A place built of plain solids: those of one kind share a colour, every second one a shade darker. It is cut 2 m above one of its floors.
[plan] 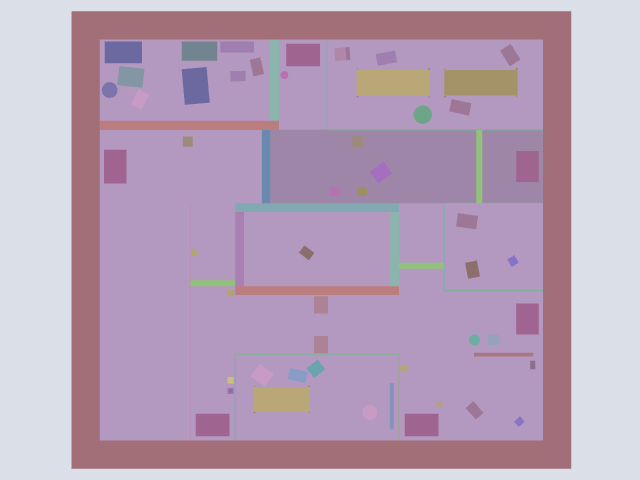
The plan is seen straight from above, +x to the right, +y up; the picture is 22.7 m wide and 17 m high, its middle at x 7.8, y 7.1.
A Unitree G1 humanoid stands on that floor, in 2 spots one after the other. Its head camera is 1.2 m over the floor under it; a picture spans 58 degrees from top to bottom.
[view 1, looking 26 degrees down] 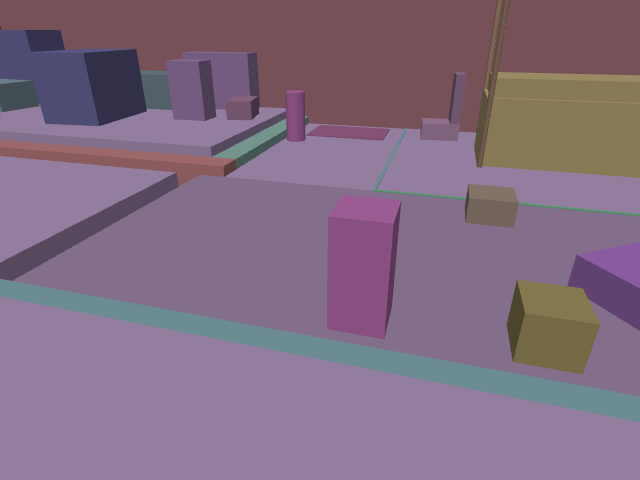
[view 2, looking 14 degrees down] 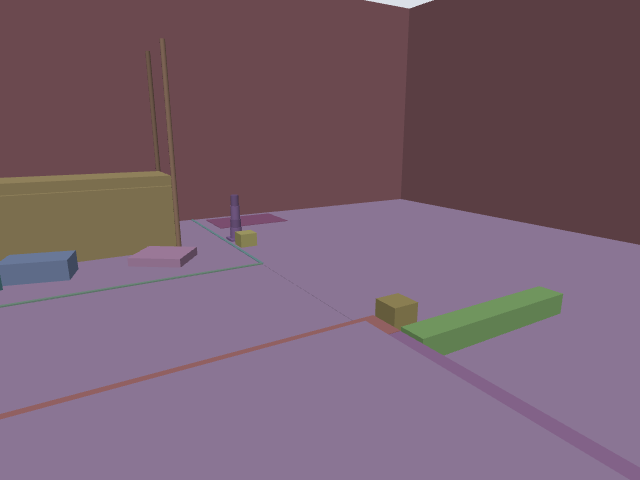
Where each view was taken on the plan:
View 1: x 8.68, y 6.78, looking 106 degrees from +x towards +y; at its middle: floor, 3.42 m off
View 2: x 6.72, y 7.56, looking -121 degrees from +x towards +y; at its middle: floor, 6.19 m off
